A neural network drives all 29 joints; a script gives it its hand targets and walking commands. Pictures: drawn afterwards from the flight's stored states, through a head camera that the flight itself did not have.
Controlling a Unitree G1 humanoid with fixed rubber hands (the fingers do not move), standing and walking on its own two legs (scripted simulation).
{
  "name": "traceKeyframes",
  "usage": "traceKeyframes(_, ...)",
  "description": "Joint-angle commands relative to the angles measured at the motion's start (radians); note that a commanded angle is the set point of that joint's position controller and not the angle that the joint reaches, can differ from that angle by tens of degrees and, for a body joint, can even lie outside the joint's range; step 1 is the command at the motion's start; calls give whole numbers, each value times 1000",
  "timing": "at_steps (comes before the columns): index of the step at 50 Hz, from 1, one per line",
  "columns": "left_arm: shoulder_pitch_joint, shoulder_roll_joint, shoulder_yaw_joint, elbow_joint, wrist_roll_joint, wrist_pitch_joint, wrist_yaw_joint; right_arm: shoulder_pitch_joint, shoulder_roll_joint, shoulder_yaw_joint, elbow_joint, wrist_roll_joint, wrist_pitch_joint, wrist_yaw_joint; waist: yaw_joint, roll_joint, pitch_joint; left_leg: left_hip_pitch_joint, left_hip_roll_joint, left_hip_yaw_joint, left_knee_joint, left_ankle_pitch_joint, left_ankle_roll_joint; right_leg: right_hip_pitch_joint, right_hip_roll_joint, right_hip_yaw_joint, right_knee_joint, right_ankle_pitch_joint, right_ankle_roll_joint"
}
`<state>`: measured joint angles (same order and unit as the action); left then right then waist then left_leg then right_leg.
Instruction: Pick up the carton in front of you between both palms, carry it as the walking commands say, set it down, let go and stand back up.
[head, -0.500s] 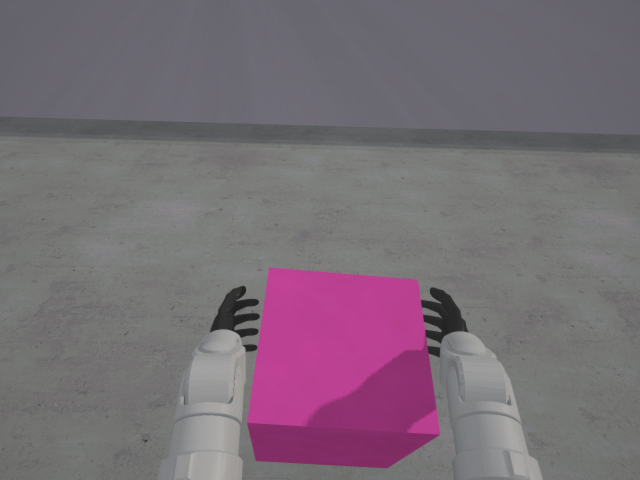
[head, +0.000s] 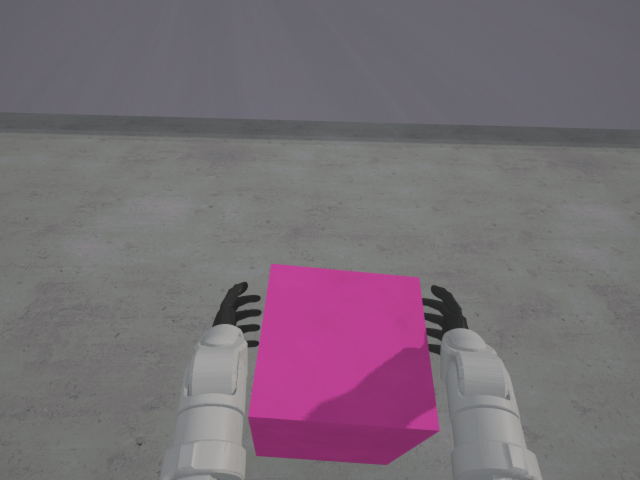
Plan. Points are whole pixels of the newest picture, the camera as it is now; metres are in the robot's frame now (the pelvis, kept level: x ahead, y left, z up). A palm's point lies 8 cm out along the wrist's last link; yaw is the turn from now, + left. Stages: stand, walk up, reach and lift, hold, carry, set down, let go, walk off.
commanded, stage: set down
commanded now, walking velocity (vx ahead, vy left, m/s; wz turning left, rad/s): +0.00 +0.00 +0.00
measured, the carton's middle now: (333, 371) +0.31 +0.00 -0.05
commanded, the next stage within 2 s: none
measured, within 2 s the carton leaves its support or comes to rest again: neither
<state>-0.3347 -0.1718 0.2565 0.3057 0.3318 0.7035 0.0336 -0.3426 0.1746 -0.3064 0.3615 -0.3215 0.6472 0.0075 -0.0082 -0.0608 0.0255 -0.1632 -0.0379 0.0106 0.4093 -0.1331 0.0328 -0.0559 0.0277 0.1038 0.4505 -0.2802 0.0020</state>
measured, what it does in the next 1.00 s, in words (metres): lowers itself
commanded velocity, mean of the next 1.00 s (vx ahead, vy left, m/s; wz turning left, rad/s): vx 0.00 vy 0.00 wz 0.00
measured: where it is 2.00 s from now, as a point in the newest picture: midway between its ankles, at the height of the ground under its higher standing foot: outside the picture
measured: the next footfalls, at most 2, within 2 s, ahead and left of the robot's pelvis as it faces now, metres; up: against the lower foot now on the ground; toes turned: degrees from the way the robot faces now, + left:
none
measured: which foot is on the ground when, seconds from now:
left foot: down 0.00-1.00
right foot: down 0.00-1.00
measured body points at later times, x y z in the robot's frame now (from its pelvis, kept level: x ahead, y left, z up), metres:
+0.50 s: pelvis -0.03 +0.00 -0.07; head +0.17 +0.04 +0.33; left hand +0.37 +0.16 -0.16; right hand +0.35 -0.14 -0.15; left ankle +0.06 +0.10 -0.74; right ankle -0.01 -0.13 -0.74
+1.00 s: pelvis -0.07 +0.00 -0.22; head +0.16 +0.06 +0.16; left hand +0.41 +0.17 -0.30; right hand +0.38 -0.13 -0.28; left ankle +0.06 +0.10 -0.74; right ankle -0.01 -0.13 -0.74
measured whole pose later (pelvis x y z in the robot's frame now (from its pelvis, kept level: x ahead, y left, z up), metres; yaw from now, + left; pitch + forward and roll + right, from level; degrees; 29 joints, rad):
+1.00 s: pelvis -0.07 +0.00 -0.22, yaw -3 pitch +40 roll -5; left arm -0.95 0.04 0.38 0.77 0.31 0.27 0.03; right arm -0.84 0.21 -0.56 0.60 -0.23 0.22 -0.19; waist -0.01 -0.06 -0.16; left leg -1.83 -0.09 -0.10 1.50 -0.35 0.00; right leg -1.70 0.14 0.04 1.55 -0.56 0.05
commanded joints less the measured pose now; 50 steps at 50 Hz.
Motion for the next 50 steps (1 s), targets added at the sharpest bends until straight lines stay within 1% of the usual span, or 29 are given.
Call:
traceKeyframes(1,-595,-939,-475,5,-243,-90,-265,-540,908,446,57,174,-54,253,-26,10,-238,365,5,-122,9,42,-33,-361,47,-3,-106,3,-28)
traceKeyframes(2,-610,-910,-355,125,-171,-100,-269,-587,906,353,156,129,-77,253,16,59,-135,242,-21,-81,20,-52,-27,-386,35,9,-100,-75,-50)
traceKeyframes(4,-680,-876,-354,186,-181,-140,-274,-520,902,268,247,97,-117,230,-69,46,-139,269,-18,-71,42,-111,-29,-399,32,9,-80,-81,-55)
traceKeyframes(6,-697,-817,-280,184,-113,-197,-266,-601,901,227,251,63,-165,212,-9,44,-143,189,-9,-97,74,-34,-8,-441,34,6,-32,-34,-47)
traceKeyframes(7,-687,-790,-217,241,-80,-223,-264,-605,861,182,255,9,-188,199,-37,44,-158,166,-19,-91,113,-31,-2,-466,39,12,-19,-43,-37)
traceKeyframes(9,-677,-737,-162,309,-39,-271,-256,-650,860,169,255,20,-221,176,19,18,-169,137,-10,-105,126,-67,9,-501,53,-14,24,-76,-15)
traceKeyframes(11,-610,-664,-89,337,11,-323,-248,-622,768,123,240,-10,-284,171,11,54,-173,27,-34,-78,180,40,13,-551,60,-11,53,-19,-8)
traceKeyframes(15,-642,-645,-164,347,-7,-441,-238,-540,759,103,309,-26,-381,132,-48,71,-292,-31,-36,-92,280,167,13,-640,79,-20,132,80,4)
traceKeyframes(16,-586,-663,-153,367,-10,-464,-234,-581,769,192,237,23,-421,142,6,61,-390,-27,-46,-86,311,205,16,-675,81,-24,175,105,15)
traceKeyframes(17,-605,-671,-205,355,-20,-499,-231,-550,754,196,277,-4,-448,135,-18,51,-429,-69,-45,-104,340,295,8,-710,90,-28,200,175,15)
traceKeyframes(18,-663,-653,-232,335,-49,-535,-230,-644,776,218,262,44,-473,135,20,60,-484,-164,-48,-91,376,286,4,-715,94,-23,245,198,20)
traceKeyframes(20,-703,-713,-324,322,-72,-583,-220,-602,827,332,243,84,-536,130,-10,86,-705,-54,-53,-108,486,490,14,-879,99,-15,303,267,45)
traceKeyframes(23,-652,-734,-431,294,-114,-618,-218,-578,850,438,217,143,-582,104,37,103,-914,-80,-48,-122,571,602,3,-1006,117,-25,403,308,52)
traceKeyframes(24,-688,-739,-469,276,-139,-627,-216,-643,851,471,179,161,-592,105,-3,73,-988,-108,-45,-120,605,624,-5,-1062,134,-53,443,327,63)
traceKeyframes(26,-746,-743,-510,210,-149,-627,-202,-616,827,456,177,138,-587,94,-32,92,-1066,-111,-41,-129,644,588,-30,-1156,146,-70,504,247,54)
traceKeyframes(28,-720,-745,-530,221,-168,-601,-202,-727,839,536,90,194,-567,95,36,81,-1107,-214,-54,-100,665,439,-29,-1177,148,-76,561,174,54)
traceKeyframes(29,-774,-732,-517,231,-158,-582,-206,-706,863,522,103,161,-546,103,-35,58,-1095,-274,-64,-106,677,416,-16,-1212,146,-84,556,161,63)
traceKeyframes(30,-727,-757,-507,254,-145,-559,-211,-727,856,508,112,190,-535,112,23,97,-1065,-311,-70,-90,679,288,-23,-1239,148,-90,590,90,59)
traceKeyframes(34,-934,-705,-469,283,-146,-504,-219,-898,840,449,193,166,-467,122,12,109,-966,-528,-75,-103,716,-151,-25,-1385,145,-101,702,-184,35)
traceKeyframes(36,-931,-750,-458,342,-145,-476,-221,-894,865,380,294,188,-444,120,43,190,-943,-541,-67,-109,729,-159,-26,-1425,142,-87,736,-174,26)
traceKeyframes(38,-1012,-725,-424,387,-132,-455,-223,-949,837,349,308,173,-434,122,-5,195,-947,-569,-67,-106,770,-227,-39,-1520,156,-111,772,-210,32)
traceKeyframes(39,-951,-728,-359,436,-117,-436,-224,-979,835,318,337,173,-418,126,46,163,-925,-594,-74,-114,763,-244,-31,-1531,146,-110,792,-228,35)
traceKeyframes(41,-1036,-717,-379,401,-148,-443,-238,-1042,865,312,303,181,-422,118,5,131,-985,-662,-81,-70,834,-185,-34,-1512,162,-133,803,-223,39)
traceKeyframes(42,-1010,-725,-355,432,-128,-443,-238,-1096,889,333,258,191,-421,108,49,148,-1029,-719,-93,-25,880,-143,-30,-1474,158,-110,813,-202,43)
traceKeyframes(44,-1068,-790,-377,443,-160,-445,-244,-1053,874,325,251,149,-425,92,-41,151,-1029,-718,-94,-61,908,-182,-32,-1533,164,-121,852,-194,35)
traceKeyframes(47,-1062,-738,-327,534,-146,-451,-249,-1129,836,288,323,160,-426,78,-10,153,-1023,-780,-95,-61,946,-203,-39,-1566,168,-128,899,-241,38)
traceKeyframes(48,-1097,-738,-318,492,-149,-460,-242,-1141,869,318,319,201,-434,74,38,187,-1019,-826,-101,-34,962,-175,-44,-1568,174,-121,917,-218,31)
traceKeyframes(49,-1108,-687,-311,527,-136,-454,-239,-1121,860,283,343,180,-441,74,12,161,-1020,-819,-90,-65,978,-180,-36,-1637,176,-130,958,-208,33)
traceKeyframes(50,-1111,-686,-274,540,-145,-459,-237,-1196,828,319,293,209,-442,74,50,122,-1042,-821,-89,-64,994,-164,-34,-1642,165,-135,982,-204,46)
